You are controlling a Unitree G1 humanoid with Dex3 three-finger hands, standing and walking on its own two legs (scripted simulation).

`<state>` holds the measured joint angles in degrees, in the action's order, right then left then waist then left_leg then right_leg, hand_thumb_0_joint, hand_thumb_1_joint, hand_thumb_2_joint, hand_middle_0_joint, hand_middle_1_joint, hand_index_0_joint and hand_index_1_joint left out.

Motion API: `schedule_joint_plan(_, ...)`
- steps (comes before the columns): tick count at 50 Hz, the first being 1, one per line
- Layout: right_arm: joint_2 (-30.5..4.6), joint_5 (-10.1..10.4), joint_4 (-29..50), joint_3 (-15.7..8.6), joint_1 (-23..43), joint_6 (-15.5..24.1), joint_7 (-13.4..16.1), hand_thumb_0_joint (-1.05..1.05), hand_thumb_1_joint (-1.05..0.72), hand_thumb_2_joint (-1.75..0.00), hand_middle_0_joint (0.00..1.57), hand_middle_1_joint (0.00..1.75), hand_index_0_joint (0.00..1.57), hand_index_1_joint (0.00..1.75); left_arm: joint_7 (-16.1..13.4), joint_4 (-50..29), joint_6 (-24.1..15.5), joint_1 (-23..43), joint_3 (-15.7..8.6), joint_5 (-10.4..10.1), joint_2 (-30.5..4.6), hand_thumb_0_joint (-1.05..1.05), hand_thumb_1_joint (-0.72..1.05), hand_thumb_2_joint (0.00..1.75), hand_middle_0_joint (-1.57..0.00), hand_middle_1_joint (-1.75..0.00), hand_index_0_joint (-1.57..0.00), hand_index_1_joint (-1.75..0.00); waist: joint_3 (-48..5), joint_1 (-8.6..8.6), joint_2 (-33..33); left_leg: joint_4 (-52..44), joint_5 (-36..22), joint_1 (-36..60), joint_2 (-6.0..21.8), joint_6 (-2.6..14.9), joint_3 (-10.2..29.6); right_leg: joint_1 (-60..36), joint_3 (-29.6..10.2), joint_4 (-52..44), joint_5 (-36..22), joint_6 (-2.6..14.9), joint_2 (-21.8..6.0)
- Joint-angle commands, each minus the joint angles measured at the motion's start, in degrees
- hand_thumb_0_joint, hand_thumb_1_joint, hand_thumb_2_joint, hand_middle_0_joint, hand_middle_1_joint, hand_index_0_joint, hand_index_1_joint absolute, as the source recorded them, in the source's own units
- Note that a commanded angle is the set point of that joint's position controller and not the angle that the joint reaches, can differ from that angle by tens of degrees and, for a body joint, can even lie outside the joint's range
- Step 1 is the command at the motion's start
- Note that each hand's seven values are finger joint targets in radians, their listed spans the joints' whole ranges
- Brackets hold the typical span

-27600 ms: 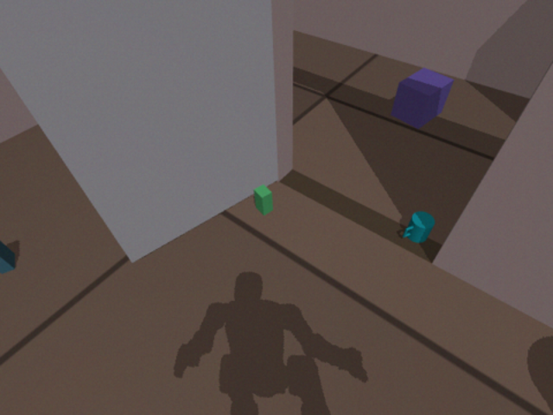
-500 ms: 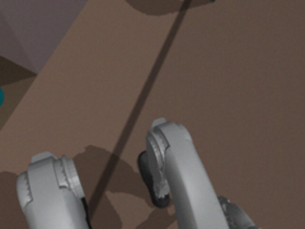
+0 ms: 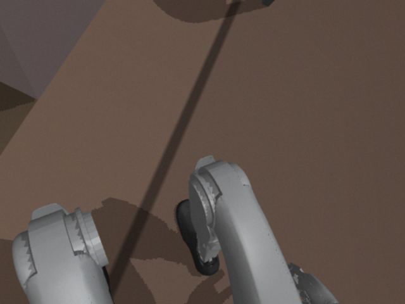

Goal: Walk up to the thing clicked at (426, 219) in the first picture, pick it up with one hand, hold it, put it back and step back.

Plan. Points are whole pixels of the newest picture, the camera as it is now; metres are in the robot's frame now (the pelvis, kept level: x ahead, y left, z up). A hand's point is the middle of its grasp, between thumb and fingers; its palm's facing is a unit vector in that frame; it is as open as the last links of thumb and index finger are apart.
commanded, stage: open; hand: left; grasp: from above
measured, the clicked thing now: out of the picture +0.46 +0.33 -0.26
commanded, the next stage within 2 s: withdraw in 0.68 s
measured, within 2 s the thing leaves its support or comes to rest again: rests again in 1.12 s
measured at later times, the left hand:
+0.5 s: hand out of the picture +0.47 +0.35 -0.22, palm faces -0.47 -0.14 -0.87, open 13.4 cm
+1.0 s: hand out of the picture +0.48 +0.35 -0.20, palm faces -0.39 -0.11 -0.91, open 14.0 cm
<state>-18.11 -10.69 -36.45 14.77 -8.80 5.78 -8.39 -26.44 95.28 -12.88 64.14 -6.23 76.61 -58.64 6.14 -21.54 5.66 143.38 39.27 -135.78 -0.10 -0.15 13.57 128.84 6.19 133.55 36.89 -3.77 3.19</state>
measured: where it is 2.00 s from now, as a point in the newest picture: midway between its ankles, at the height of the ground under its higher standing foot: (154, 275)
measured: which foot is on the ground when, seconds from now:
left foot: down 0.00-1.00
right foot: down 0.00-1.00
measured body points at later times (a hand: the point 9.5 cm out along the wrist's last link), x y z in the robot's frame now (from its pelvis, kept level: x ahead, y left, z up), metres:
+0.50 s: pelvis +0.01 +0.00 +0.00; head +0.28 +0.12 +0.34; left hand +0.49 +0.35 -0.17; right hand +0.06 -0.26 -0.06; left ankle +0.07 +0.13 -0.28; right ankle +0.12 -0.13 -0.28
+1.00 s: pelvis +0.00 +0.00 +0.00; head +0.27 +0.12 +0.34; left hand +0.50 +0.36 -0.15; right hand +0.06 -0.26 -0.06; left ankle +0.07 +0.13 -0.28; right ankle +0.12 -0.13 -0.28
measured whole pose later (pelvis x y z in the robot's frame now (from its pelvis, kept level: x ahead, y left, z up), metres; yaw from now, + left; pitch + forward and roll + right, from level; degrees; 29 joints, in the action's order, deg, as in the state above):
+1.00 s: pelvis +0.00 +0.00 +0.00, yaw +0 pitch +32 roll -14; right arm -18.4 -10.2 -34.6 13.6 -9.1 5.4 -9.2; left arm -23.9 86.0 -11.7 61.2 -8.8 74.7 -58.0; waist 5.3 -20.3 4.5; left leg 142.5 39.9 -135.8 -0.2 -0.7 13.7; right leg 129.1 6.4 133.0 37.5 -3.9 2.6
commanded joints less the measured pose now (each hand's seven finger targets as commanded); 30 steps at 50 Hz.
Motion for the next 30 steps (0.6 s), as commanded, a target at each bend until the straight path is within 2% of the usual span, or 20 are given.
schedule_joint_plan(1,-18.01,-0.26,-0.60,-5.68,-10.63,0.35,0.53,0.00,-0.89,-0.90,0.20,0.30,0.20,0.30,-3.70,-10.18,0.80,19.64,-0.43,-1.33,-14.55,0.00,-0.34,1.08,-0.17,-1.16,-0.19,-1.14,-38.16,-2.18,-32.75,-15.89,-9.62,32.05,2.05,0.35,-5.83,-16.89,8.02,-9.74,-12.16,5.35,1.38)
schedule_joint_plan(3,-18.12,-0.10,-0.65,-5.65,-10.49,0.33,0.47,0.00,-0.89,-0.90,0.20,0.30,0.20,0.30,-3.62,-9.92,1.26,19.53,-0.48,-1.69,-14.59,0.00,-0.38,1.09,-0.14,-1.18,-0.16,-1.15,-37.59,-1.66,-32.54,-16.13,-9.08,31.41,1.89,0.39,-5.83,-16.25,7.97,-9.77,-12.05,5.32,1.28)
schedule_joint_plan(5,-18.15,-0.31,-0.72,-5.66,-11.04,0.54,0.29,0.00,-0.89,-0.90,0.20,0.30,0.20,0.30,-3.14,-9.38,1.59,19.58,0.20,-1.86,-13.58,0.00,-0.40,1.10,-0.11,-1.20,-0.14,-1.18,-36.33,-2.61,-32.14,-15.82,-8.67,30.81,1.87,0.52,-5.94,-16.27,8.02,-10.15,-11.72,5.20,1.28)
schedule_joint_plan(6,-18.13,-0.16,-0.49,-5.77,-10.72,0.58,0.27,0.00,-0.89,-0.89,0.20,0.30,0.20,0.30,-3.03,-9.87,1.70,19.28,0.24,-1.97,-13.64,0.00,-0.41,1.11,-0.11,-1.20,-0.13,-1.17,-37.14,-2.09,-31.82,-16.30,-8.69,31.36,2.03,0.41,-5.49,-16.12,8.12,-10.06,-11.64,5.30,1.32)
schedule_joint_plan(7,-18.42,-0.10,-0.49,-5.79,-11.13,0.78,0.18,0.00,-0.89,-0.90,0.20,0.30,0.20,0.30,-2.66,-8.95,1.92,19.04,0.37,-2.01,-13.45,0.00,-0.42,1.13,-0.11,-1.20,-0.13,-1.18,-35.44,-2.81,-31.45,-15.84,-8.82,30.57,1.92,0.48,-5.63,-15.78,8.14,-10.11,-11.79,5.25,1.21)
schedule_joint_plan(8,-18.21,-0.11,-0.39,-5.73,-11.00,0.75,0.14,0.00,-0.89,-0.89,0.20,0.30,0.20,0.30,-2.43,-10.53,1.97,19.46,0.31,-2.31,-13.57,0.00,-0.42,1.12,-0.11,-1.19,-0.13,-1.17,-37.34,-2.29,-31.69,-15.98,-9.50,31.67,1.99,0.49,-5.63,-16.88,7.92,-10.30,-12.32,5.17,1.30)
schedule_joint_plan(11,-18.72,0.05,-0.09,-5.78,-11.61,0.91,-0.05,0.00,-0.89,-0.90,0.20,0.30,0.20,0.30,-1.66,-11.05,2.14,18.71,0.03,-2.65,-13.95,0.00,-0.41,1.12,-0.11,-1.22,-0.13,-1.19,-36.74,-2.34,-31.56,-15.93,-11.12,31.92,1.88,0.22,-5.42,-16.94,8.05,-10.11,-13.12,5.44,1.06)
schedule_joint_plan(12,-18.27,0.09,-0.01,-5.71,-11.21,0.83,-0.09,0.00,-0.89,-0.89,0.20,0.30,0.20,0.30,-1.63,-12.53,2.01,18.50,-0.36,-3.04,-14.52,0.00,-0.41,1.12,-0.10,-1.21,-0.13,-1.18,-39.44,-1.43,-32.53,-16.01,-12.28,33.41,2.00,0.16,-5.51,-18.43,7.88,-10.02,-13.97,5.39,1.19)
schedule_joint_plan(14,-18.56,0.25,0.36,-5.86,-11.92,0.91,-0.22,0.00,-0.89,-0.90,0.20,0.30,0.20,0.30,-1.03,-13.19,1.93,18.62,-0.35,-3.25,-14.08,0.00,-0.41,1.11,-0.10,-1.21,-0.13,-1.19,-39.03,-2.17,-31.99,-15.60,-13.31,33.64,1.96,0.17,-5.47,-18.26,7.90,-9.98,-14.51,5.48,1.17)
schedule_joint_plan(15,-18.83,0.16,0.45,-5.97,-11.58,0.70,-0.07,0.00,-0.89,-0.90,0.20,0.30,0.20,0.30,-1.09,-13.43,1.84,18.01,-1.04,-3.48,-14.73,0.00,-0.42,1.10,-0.10,-1.20,-0.12,-1.18,-39.31,-1.43,-32.23,-15.63,-14.00,33.60,1.89,-0.06,-5.51,-18.43,8.05,-10.23,-14.94,5.61,1.03)
schedule_joint_plan(18,-18.49,0.13,0.32,-5.88,-11.89,0.77,-0.22,0.00,-0.89,-0.90,0.20,0.30,0.20,0.30,-0.32,-13.41,1.59,17.49,-0.18,-3.72,-13.16,0.00,-0.44,1.10,-0.09,-1.19,-0.11,-1.17,-38.88,-2.40,-31.01,-14.44,-14.75,33.26,1.92,0.28,-5.84,-19.26,7.72,-10.63,-15.61,5.46,1.16)
schedule_joint_plan(20,-17.91,0.20,0.38,-5.73,-11.67,0.57,-0.19,0.00,-0.89,-0.90,0.20,0.30,0.20,0.30,-0.36,-14.36,1.31,17.58,-0.91,-3.86,-14.82,0.00,-0.44,1.12,-0.10,-1.19,-0.11,-1.17,-40.95,-1.55,-30.75,-14.36,-14.33,32.08,1.96,0.73,-6.53,-21.97,7.22,-11.05,-16.03,4.96,1.36)
schedule_joint_plan(21,-17.80,0.29,0.24,-5.79,-11.88,0.54,-0.28,0.00,-0.89,-0.90,0.20,0.30,0.20,0.30,-0.25,-13.81,1.30,16.57,-0.87,-4.04,-14.57,0.00,-0.43,1.13,-0.10,-1.20,-0.12,-1.18,-40.28,-1.08,-31.23,-14.88,-14.04,32.00,1.85,0.59,-6.61,-21.74,7.21,-11.05,-15.53,5.11,1.27)
schedule_joint_plan(22,-18.45,0.02,0.32,-6.07,-12.19,0.45,-0.25,0.00,-0.89,-0.90,0.20,0.30,0.20,0.30,-0.26,-13.03,1.18,16.18,-1.18,-4.12,-14.30,0.00,-0.42,1.15,-0.11,-1.21,-0.12,-1.20,-38.52,-1.53,-30.69,-14.81,-13.73,31.48,1.85,0.41,-6.37,-20.36,7.72,-11.12,-14.94,5.28,1.18)
schedule_joint_plan(23,-17.86,0.05,0.47,-5.83,-11.88,0.39,-0.32,0.00,-0.89,-0.90,0.20,0.30,0.20,0.30,-0.26,-14.39,0.89,16.82,-1.17,-4.27,-14.57,0.00,-0.43,1.16,-0.10,-1.20,-0.12,-1.19,-40.07,-1.42,-31.39,-15.08,-13.53,32.20,1.99,0.44,-6.28,-21.14,7.60,-11.08,-14.84,5.18,1.35)
schedule_joint_plan(24,-18.13,0.15,0.46,-5.88,-11.99,0.32,-0.31,0.00,-0.89,-0.90,0.20,0.30,0.20,0.30,-0.14,-13.57,0.99,15.80,-0.81,-4.23,-13.75,0.00,-0.43,1.17,-0.11,-1.21,-0.12,-1.20,-39.16,-1.47,-30.94,-15.48,-13.67,32.85,1.90,0.32,-5.99,-20.18,7.81,-11.01,-14.76,5.32,1.23)
schedule_joint_plan(25,-18.07,0.10,0.42,-5.93,-12.04,0.13,-0.29,0.00,-0.89,-0.90,0.20,0.30,0.20,0.30,-0.28,-15.76,0.64,17.65,-1.05,-4.09,-14.48,0.00,-0.41,1.14,-0.10,-1.21,-0.12,-1.19,-40.90,-1.62,-32.90,-15.87,-14.22,33.95,2.05,0.12,-5.90,-20.94,7.92,-10.70,-15.27,5.25,1.26)
schedule_joint_plan(26,-18.05,0.08,0.54,-5.89,-11.66,-0.03,-0.26,0.00,-0.89,-0.90,0.20,0.30,0.20,0.30,-0.31,-15.10,0.66,16.80,-1.19,-3.79,-14.72,0.00,-0.43,1.13,-0.10,-1.20,-0.11,-1.18,-41.04,-0.95,-32.49,-15.51,-14.45,33.70,1.98,0.24,-6.00,-20.38,7.89,-10.56,-15.42,5.33,1.31)
schedule_joint_plan(29,-18.11,0.16,0.38,-6.00,-11.74,-0.31,-0.29,0.00,-0.89,-0.90,0.20,0.30,0.20,0.30,-0.43,-14.02,0.44,17.10,-0.85,-3.62,-14.21,0.00,-0.43,1.15,-0.10,-1.20,-0.11,-1.19,-39.72,-1.85,-31.18,-15.21,-13.72,32.07,1.89,0.45,-6.24,-20.58,7.76,-10.79,-15.18,5.22,1.24)
schedule_joint_plan(30,-17.80,0.12,0.15,-5.84,-11.71,-0.37,-0.27,0.00,-0.89,-0.90,0.20,0.30,0.20,0.30,-0.54,-14.27,0.42,16.86,-0.80,-3.62,-14.18,0.00,-0.42,1.14,-0.10,-1.20,-0.12,-1.18,-39.70,-1.32,-31.64,-15.47,-13.70,32.34,1.93,0.40,-6.24,-20.69,7.64,-10.70,-15.16,5.22,1.26)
